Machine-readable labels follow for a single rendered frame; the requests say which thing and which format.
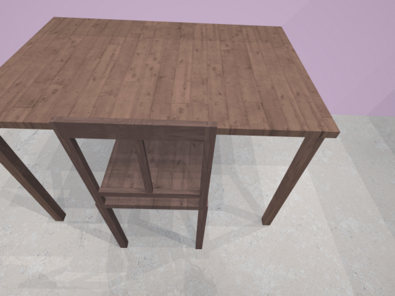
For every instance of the chair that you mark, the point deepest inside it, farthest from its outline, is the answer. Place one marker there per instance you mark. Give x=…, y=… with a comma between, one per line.
x=154, y=164

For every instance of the table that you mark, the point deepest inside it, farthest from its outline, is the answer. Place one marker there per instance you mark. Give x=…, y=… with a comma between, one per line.
x=247, y=78

